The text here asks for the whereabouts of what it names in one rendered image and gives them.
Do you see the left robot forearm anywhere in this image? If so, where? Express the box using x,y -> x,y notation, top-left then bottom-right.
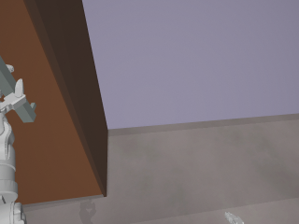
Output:
0,113 -> 19,205

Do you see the right robot hand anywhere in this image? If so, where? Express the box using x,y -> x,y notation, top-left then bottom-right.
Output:
224,212 -> 244,224

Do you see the wardrobe door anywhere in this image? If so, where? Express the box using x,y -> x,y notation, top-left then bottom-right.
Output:
0,0 -> 103,205

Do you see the left robot upper arm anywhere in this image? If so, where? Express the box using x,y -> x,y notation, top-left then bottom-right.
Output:
0,202 -> 27,224

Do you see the handle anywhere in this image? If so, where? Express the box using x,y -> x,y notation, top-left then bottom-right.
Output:
0,56 -> 36,123

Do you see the left robot hand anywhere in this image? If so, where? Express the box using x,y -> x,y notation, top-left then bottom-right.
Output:
0,64 -> 27,114

